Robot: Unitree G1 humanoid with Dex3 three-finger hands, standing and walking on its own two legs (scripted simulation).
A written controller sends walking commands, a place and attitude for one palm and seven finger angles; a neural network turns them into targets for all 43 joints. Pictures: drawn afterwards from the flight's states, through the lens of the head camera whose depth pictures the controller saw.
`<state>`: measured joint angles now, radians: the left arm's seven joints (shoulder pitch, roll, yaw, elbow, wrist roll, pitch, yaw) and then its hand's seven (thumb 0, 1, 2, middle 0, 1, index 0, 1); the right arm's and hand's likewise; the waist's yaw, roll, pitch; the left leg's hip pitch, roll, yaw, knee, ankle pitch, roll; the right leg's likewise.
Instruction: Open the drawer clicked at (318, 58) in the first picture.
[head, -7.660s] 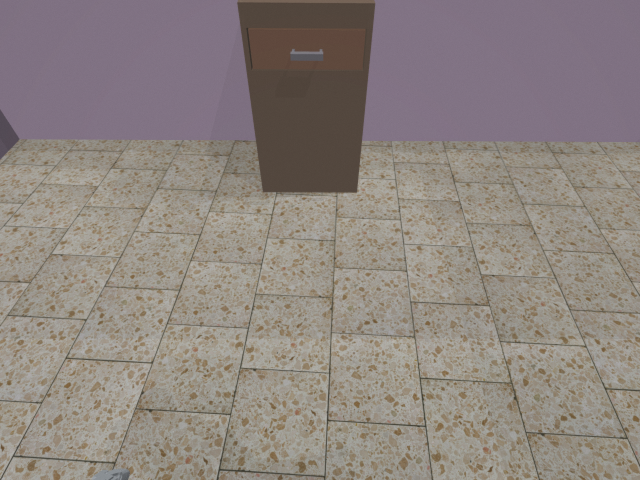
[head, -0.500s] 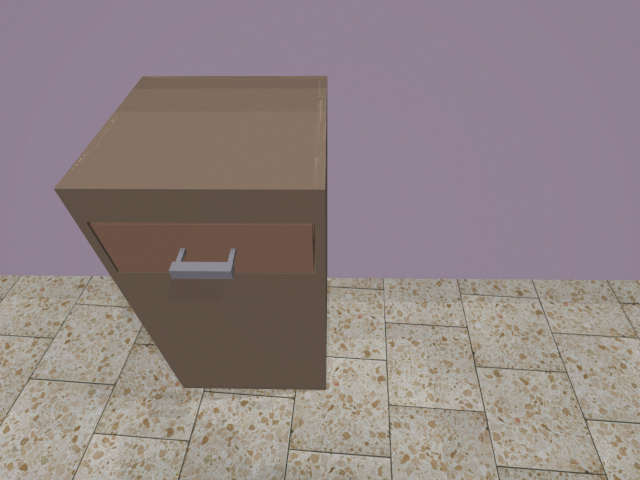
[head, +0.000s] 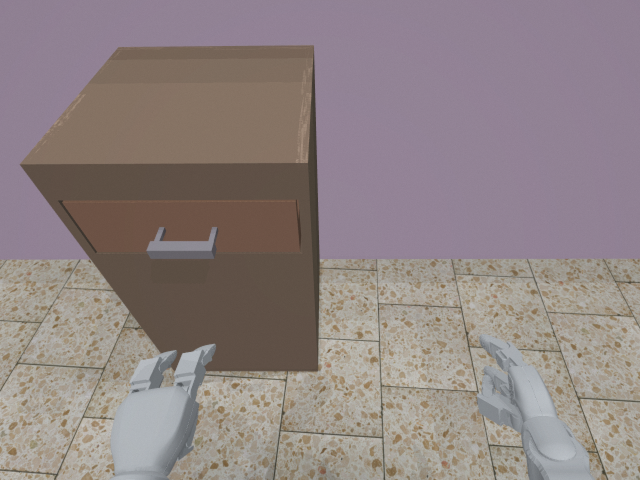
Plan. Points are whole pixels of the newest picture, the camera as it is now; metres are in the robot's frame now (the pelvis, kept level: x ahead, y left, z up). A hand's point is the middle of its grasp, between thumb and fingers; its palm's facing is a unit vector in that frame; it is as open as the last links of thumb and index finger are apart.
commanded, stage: raise the hand with hooked fingers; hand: left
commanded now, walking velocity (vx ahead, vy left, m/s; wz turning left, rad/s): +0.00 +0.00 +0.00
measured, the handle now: (185, 241) +0.50 +0.32 -0.06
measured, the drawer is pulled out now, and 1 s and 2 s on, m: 0.00 0.00 0.00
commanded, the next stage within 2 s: move the hooked fingers above the handle in 1.48 s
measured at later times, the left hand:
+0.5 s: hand (157, 369) +0.23 +0.23 +0.02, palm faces -0.03 -0.09 -1.00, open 11.6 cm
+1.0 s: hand (131, 295) +0.29 +0.27 +0.09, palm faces +0.06 -0.07 -1.00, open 13.8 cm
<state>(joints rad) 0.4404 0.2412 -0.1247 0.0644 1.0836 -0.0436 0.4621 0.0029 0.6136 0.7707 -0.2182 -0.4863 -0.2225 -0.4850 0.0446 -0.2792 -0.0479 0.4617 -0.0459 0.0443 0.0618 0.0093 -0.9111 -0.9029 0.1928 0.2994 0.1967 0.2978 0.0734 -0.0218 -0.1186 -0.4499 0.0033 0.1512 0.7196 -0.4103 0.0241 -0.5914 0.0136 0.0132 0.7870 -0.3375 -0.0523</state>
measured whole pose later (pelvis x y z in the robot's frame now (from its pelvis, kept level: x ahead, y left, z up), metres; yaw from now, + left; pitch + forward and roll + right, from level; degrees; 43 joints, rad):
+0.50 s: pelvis +0.02 -0.02 +0.01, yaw +1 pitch +8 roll +2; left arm 0.31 0.38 -0.02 0.00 1.02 -0.04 0.34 0.00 0.02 0.52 -0.28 -0.86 -0.28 -0.86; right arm 0.16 -0.24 -0.01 0.60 -0.05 0.09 0.01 0.01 -0.90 -0.90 0.20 0.30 0.20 0.30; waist 0.07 0.04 -0.06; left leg -0.39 0.00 0.04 0.64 -0.38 -0.01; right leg -0.51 0.04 -0.03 0.69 -0.32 -0.07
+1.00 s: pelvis +0.01 +0.02 +0.03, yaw +2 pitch +2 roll +1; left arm -0.04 0.41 -0.10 0.11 0.99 0.10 0.16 0.00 -0.47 0.31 -0.31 -1.18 -0.32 -1.18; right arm 0.10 -0.22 0.01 0.58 0.00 0.09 -0.02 0.01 -0.90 -0.90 0.20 0.30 0.20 0.30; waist 0.09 0.06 -0.03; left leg -0.22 -0.04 0.04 0.50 -0.31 0.04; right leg -0.32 0.00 -0.03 0.53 -0.24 -0.03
